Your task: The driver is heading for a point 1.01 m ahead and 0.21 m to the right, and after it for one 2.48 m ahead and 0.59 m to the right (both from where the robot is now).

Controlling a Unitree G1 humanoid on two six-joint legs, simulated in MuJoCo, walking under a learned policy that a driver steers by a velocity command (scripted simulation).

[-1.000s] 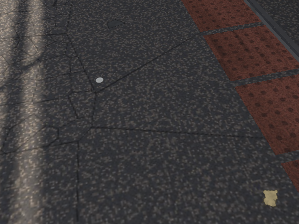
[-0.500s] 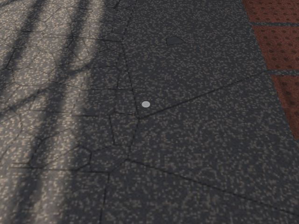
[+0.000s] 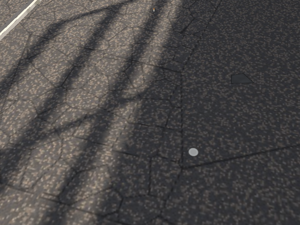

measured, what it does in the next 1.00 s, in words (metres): walks ahead, turning right: left foot, then right foot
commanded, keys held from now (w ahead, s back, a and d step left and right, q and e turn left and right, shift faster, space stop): w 0.08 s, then w+e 0.92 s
